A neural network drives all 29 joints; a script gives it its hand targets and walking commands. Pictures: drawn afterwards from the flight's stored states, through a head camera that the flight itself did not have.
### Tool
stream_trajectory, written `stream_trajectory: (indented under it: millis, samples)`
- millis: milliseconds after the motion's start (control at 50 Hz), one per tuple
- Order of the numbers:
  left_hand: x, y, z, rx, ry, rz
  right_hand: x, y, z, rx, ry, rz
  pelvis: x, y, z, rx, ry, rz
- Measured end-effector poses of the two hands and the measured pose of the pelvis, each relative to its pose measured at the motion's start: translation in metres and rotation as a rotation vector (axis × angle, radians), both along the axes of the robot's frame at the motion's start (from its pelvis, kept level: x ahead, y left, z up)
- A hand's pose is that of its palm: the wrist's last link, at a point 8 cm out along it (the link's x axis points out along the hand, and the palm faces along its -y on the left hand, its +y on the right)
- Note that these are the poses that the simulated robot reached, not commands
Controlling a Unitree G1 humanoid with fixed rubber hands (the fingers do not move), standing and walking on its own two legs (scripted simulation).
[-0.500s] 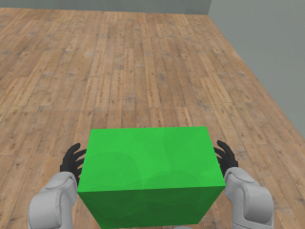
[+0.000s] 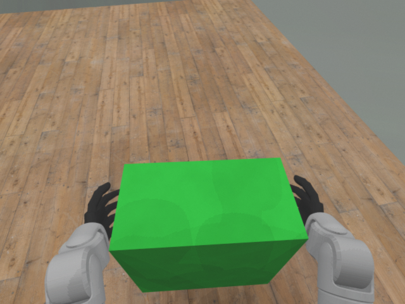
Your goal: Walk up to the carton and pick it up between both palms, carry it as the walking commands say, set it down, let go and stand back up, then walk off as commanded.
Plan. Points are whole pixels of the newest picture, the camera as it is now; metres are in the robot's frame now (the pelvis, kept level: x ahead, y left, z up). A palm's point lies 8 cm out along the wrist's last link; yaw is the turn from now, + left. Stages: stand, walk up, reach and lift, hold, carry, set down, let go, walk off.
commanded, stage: carry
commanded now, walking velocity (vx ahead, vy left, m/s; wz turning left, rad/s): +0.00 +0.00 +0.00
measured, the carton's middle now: (204, 231) +0.26 -0.03 +0.00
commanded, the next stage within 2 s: none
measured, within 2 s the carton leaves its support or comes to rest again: neither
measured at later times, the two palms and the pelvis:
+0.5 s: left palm out of the picture +0.12 +0.17 +0.08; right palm out of the picture +0.10 -0.19 +0.07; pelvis -0.13 +0.00 +0.00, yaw +0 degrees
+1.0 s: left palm out of the picture +0.08 +0.17 +0.08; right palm out of the picture +0.07 -0.20 +0.08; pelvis -0.17 -0.01 +0.00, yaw -1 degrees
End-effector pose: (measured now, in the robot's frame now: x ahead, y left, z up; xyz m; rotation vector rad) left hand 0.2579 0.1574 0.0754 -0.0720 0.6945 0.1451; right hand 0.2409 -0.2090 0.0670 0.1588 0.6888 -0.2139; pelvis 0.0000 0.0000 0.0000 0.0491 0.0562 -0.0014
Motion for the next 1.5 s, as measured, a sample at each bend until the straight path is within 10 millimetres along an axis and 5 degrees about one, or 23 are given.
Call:
stream_trajectory:
  millis: [160, 260, 620, 1000, 1500]
  samples:
    - [-0.076, 0.049, -0.010, -0.039, 0.015, 0.084, -0.046, 0.049, 0.004, -0.028, 0.015, 0.076, -0.055, 0.016, -0.001, -0.044, -0.001, 0.023]
    - [-0.109, 0.063, -0.002, -0.046, 0.014, 0.107, -0.072, 0.063, 0.013, -0.046, 0.014, 0.107, -0.080, 0.015, 0.003, -0.067, -0.009, 0.023]
    - [-0.161, 0.004, 0.000, -0.009, 0.027, -0.008, -0.162, 0.004, 0.006, -0.040, 0.028, 0.020, -0.153, -0.005, -0.002, -0.045, -0.021, -0.007]
    - [-0.179, 0.014, 0.000, -0.015, 0.016, 0.018, -0.171, 0.014, 0.008, -0.056, 0.018, 0.054, -0.174, -0.006, -0.004, -0.056, -0.010, -0.008]
    - [-0.141, 0.012, -0.005, -0.015, 0.006, 0.009, -0.137, 0.012, 0.001, -0.061, 0.009, 0.048, -0.142, -0.005, -0.004, -0.048, 0.002, -0.007]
